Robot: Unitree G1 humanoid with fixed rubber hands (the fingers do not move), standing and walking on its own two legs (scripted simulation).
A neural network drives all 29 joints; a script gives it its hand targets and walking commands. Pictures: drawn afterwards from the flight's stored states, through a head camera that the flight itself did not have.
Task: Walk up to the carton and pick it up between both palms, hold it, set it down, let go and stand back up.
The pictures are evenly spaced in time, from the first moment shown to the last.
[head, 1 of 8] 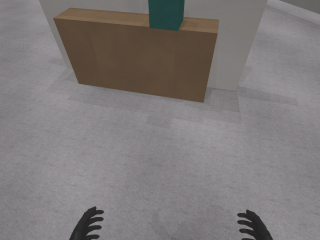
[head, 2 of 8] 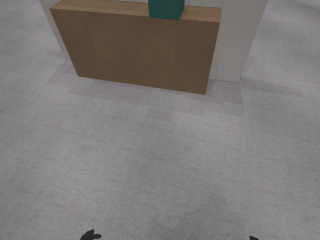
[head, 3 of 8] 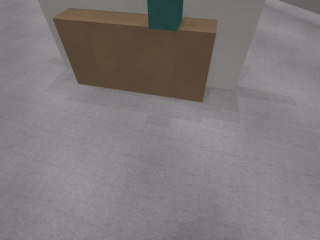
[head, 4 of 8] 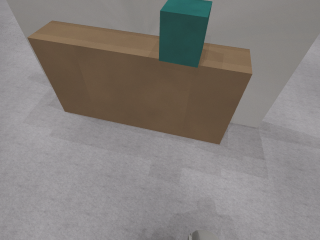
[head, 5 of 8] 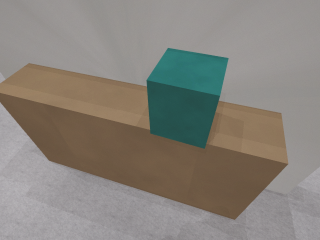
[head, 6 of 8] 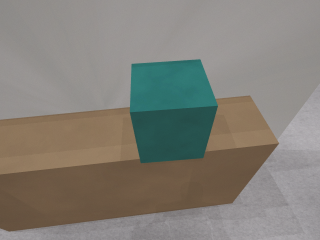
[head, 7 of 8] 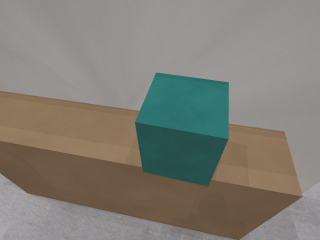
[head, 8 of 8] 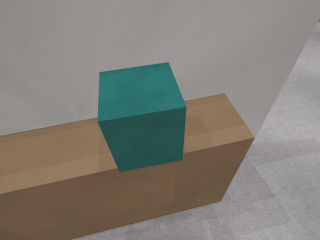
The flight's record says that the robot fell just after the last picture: no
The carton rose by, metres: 0.00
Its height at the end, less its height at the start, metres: +0.00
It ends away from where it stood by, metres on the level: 0.00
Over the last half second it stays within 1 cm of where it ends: yes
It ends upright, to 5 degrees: yes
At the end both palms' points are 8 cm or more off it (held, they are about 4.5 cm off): yes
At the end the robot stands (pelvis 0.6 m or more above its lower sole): yes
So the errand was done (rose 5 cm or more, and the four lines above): no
